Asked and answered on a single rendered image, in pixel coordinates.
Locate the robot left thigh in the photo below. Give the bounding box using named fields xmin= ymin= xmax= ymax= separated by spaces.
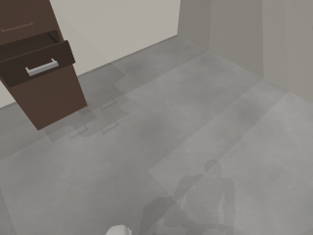
xmin=106 ymin=225 xmax=132 ymax=235

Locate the cabinet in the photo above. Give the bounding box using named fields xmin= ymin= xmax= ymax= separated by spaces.
xmin=0 ymin=0 xmax=88 ymax=130

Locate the handle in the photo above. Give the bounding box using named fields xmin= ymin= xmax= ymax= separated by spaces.
xmin=25 ymin=58 xmax=59 ymax=76
xmin=1 ymin=23 xmax=36 ymax=36

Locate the drawer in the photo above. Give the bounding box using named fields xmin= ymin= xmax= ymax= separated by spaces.
xmin=0 ymin=31 xmax=75 ymax=88

